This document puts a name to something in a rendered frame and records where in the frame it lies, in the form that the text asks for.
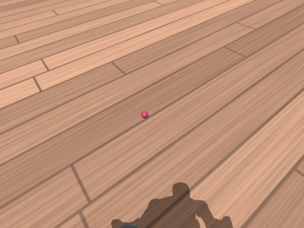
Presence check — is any ball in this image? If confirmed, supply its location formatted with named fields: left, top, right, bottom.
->
left=141, top=111, right=148, bottom=118

